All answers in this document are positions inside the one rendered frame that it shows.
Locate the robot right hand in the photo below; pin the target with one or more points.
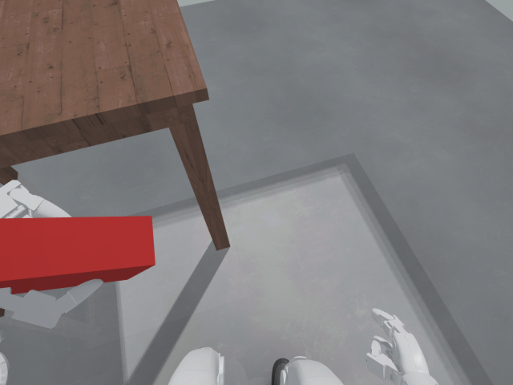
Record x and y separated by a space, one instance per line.
391 361

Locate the table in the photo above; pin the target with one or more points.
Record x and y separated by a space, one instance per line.
78 73

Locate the robot left hand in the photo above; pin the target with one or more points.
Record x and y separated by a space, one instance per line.
37 307

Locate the left robot thigh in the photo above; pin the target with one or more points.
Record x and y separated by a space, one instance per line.
200 367

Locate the sponge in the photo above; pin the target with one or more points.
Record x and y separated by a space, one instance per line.
57 252

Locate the right robot thigh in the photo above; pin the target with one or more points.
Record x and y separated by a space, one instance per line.
308 372

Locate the robot thigh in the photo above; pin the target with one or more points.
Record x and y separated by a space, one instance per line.
308 372
200 367

